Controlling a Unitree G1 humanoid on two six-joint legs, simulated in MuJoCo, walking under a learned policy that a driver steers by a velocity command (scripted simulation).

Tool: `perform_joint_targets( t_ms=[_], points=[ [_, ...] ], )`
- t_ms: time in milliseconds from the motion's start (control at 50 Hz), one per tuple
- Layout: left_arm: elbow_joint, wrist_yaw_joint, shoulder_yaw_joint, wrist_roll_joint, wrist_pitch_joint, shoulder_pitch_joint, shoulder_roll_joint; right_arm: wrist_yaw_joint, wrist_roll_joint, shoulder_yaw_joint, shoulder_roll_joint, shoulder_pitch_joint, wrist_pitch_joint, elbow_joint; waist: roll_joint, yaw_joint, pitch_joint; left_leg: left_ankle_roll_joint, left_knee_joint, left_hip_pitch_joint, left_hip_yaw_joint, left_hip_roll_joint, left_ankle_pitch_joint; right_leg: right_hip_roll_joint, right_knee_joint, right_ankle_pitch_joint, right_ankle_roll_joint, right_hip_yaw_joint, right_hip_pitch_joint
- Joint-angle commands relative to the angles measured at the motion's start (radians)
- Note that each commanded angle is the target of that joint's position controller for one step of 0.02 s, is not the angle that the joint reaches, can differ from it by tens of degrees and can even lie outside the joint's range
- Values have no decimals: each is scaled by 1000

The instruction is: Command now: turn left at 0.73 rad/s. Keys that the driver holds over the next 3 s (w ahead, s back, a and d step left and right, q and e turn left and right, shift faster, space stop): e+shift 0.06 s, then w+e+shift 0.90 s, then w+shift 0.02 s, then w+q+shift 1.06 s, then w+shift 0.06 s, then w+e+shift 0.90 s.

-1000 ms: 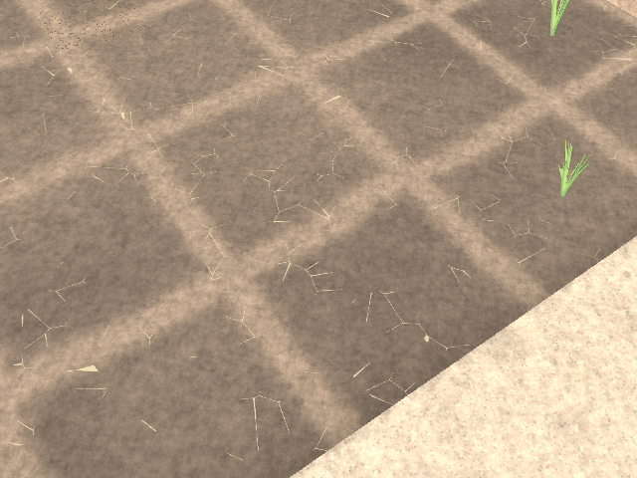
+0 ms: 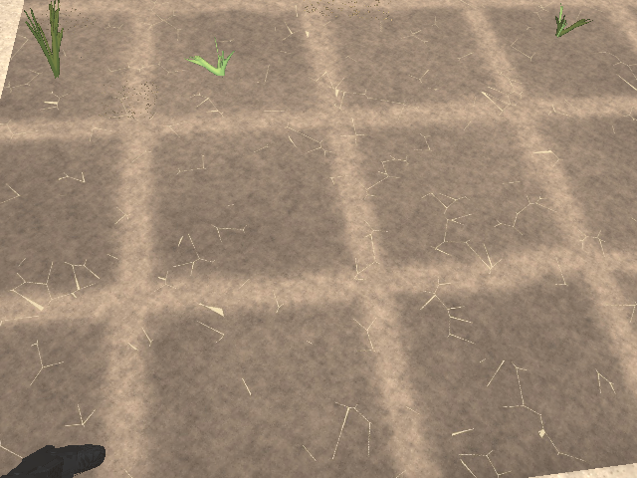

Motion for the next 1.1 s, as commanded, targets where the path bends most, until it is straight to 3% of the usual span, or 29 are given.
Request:
perform_joint_targets(
  t_ms=[20, 60, 100, 160, 180, 200, 220, 240, 280, 300, 320, 360, 460, 520, 560, 580, 600, 640, 700, 760, 840, 920, 940, 960, 980, 1000, 1020, 1040, 1100],
  points=[
    [-45, -9, 16, -4, -19, 10, 80, -4, -9, -44, -163, -45, -6, -82, 190, 1, -175, 145, -58, 159, -241, 222, 265, 8, -82, 14, -2, -26, 20],
    [-36, -20, 12, -3, -22, 28, 85, 3, -20, -23, -127, -43, -5, -76, 204, -20, -200, 145, -9, 152, -228, 239, 393, -20, -106, 1, -14, -57, 96],
    [-30, -45, -4, -15, -35, 56, 61, 18, -14, 0, -86, 22, -13, -40, 196, -42, -223, 147, -68, 104, -242, 233, -111, -30, -156, 1, -52, -112, 204],
    [6, -61, -3, -44, -65, 142, 65, 36, -33, 14, -90, 18, -49, -15, 200, 12, -41, 132, -91, -76, -232, 215, -557, -17, -288, -82, -144, -146, 316],
    [34, -60, 0, -36, -81, 240, 88, 29, -31, 25, -52, -16, -65, -22, 131, 48, -12, 97, 65, -123, -153, 168, -506, -87, -370, -196, -191, 2, 348],
    [54, -60, 12, -20, -98, 332, 174, 25, -12, 33, -7, -44, -87, -67, -81, 38, 20, 20, 364, -287, 54, 39, -363, -241, -574, -502, -320, 383, 408],
    [56, -77, 27, 4, -111, 392, 231, 17, 27, 25, -41, -116, -117, -117, -233, 67, 104, -5, 568, -539, 92, 6, -404, -387, -764, -726, -458, 832, 466],
    [43, -77, 17, -2, -121, 364, 191, 18, 44, 14, -96, -154, -146, -113, -134, 68, 143, 7, 617, -600, 27, 60, -291, -403, -751, -682, -448, 827, 475],
    [36, -65, 7, -22, -117, 387, 144, 28, -9, 18, -74, -194, -184, -98, -89, 85, 67, 1, 567, -570, 33, 81, -129, -290, -701, -425, -382, 591, 556],
    [73, -57, 22, 29, -75, 392, 173, 60, -130, 22, -84, -183, -140, -77, -36, 74, 52, -30, 492, -498, 89, 99, -87, -223, -681, -314, -318, 455, 512],
    [80, -49, 18, 22, -61, 405, 159, 77, -134, 29, -50, -163, -122, -72, -89, 75, 36, -55, 444, -422, 122, 87, -57, -163, -682, -217, -302, 376, 478],
    [105, -43, 11, 10, -49, 441, 121, 91, -92, 47, -6, -197, -102, -82, -139, 92, 23, -95, 360, -367, 160, 66, -47, -123, -681, -117, -310, 329, 451],
    [120, -43, 29, 12, -41, 444, 138, 94, -60, 58, -8, -259, -113, -83, -168, 110, -22, -118, 168, -151, 183, 18, 72, -117, -631, 52, -311, 324, 381],
    [89, -46, 41, 14, -52, 341, 172, 68, -43, 35, -64, -109, -132, -32, -143, 6, -78, -95, 45, 172, 156, 7, 63, -98, -486, 331, -259, 327, 271],
    [74, -52, 49, 5, -63, 253, 178, 29, -51, 0, -139, 198, -143, 47, -37, -174, -219, -46, -54, 538, 82, 95, 89, -16, -41, 432, -207, 250, 160],
    [25, -55, 14, -62, -60, 361, 41, 17, -95, -29, -253, 271, -146, 54, 316, -149, -394, 53, -173, 832, -362, 408, -412, 117, 303, 11, -146, 70, -152],
    [24, -39, -10, -33, -47, 326, 40, 15, -89, -27, -200, 185, -143, 50, 337, -91, -309, 77, -244, 669, -537, 489, -531, 34, 413, -144, -171, 0, -240],
    [46, -49, 2, 14, -23, 209, 90, 20, -89, 7, -67, 85, -152, 42, 47, -64, -79, 77, -266, 422, -303, 435, -312, -68, 401, -50, -177, -36, -251],
    [-21, -104, -5, 45, 14, 80, 68, 21, -66, 19, -43, 119, -175, 114, 122, -33, 63, 33, -340, 325, -55, 348, -101, -121, 329, 11, -177, -79, -317],
    [-64, -135, -13, 35, 17, 18, 67, 35, -52, 19, -41, 89, -201, 155, 152, 4, 38, 21, -369, 321, 154, 289, 113, -104, 219, 247, -189, -154, -259],
    [-81, -167, -34, 38, -13, -54, 60, 22, -37, 26, -35, 69, -230, 213, 51, 44, 73, -24, -416, 129, 347, 212, 142, -38, -235, 623, -200, -285, 117],
    [20, -123, -8, 51, 3, 214, 157, 15, -22, 7, -133, 24, -196, 220, 56, 201, -61, -46, 73, 120, 379, 286, 769, -5, -209, 474, -270, -238, 509],
    [80, -100, 16, 43, 4, 370, 207, 23, -21, 1, -156, -20, -181, 188, -50, 277, -129, -55, 394, -6, 382, 243, 717, 16, -246, 409, -322, -205, 716],
    [112, -77, 38, 23, 2, 462, 240, 36, -36, -1, -145, -62, -161, 178, -185, 331, -88, -73, 853, -208, 415, 79, 106, -1, -357, 322, -401, -176, 833],
    [119, -65, 38, 33, -6, 443, 311, 33, -74, 33, -46, 24, -160, 125, -270, 187, -82, -79, 1123, -473, 331, 71, -332, -136, -177, 616, -433, 12, 941],
    [69, -57, 24, 33, -18, 445, 289, 27, -73, 57, -28, 170, -156, 107, -154, 118, -261, -78, 1187, -582, 142, 126, -357, -309, -208, 576, -564, 301, 1064],
    [45, -25, 29, 37, -12, 409, 267, 30, -70, 67, -65, 142, -165, 67, -116, 124, -265, -69, 1049, -637, 73, 139, -264, -408, -487, 15, -575, 526, 940],
    [37, -5, 14, 45, -19, 309, 220, 32, -77, 59, -106, 88, -157, 88, -15, 66, -121, -74, 928, -610, 66, 205, -224, -410, -590, -226, -525, 554, 713],
    [54, -16, -17, 43, -71, 238, 166, 57, -83, 59, -111, 56, -102, 119, 73, -16, 72, -102, 735, -378, 73, 270, -178, -340, -652, -156, -472, 359, 205]
  ],
)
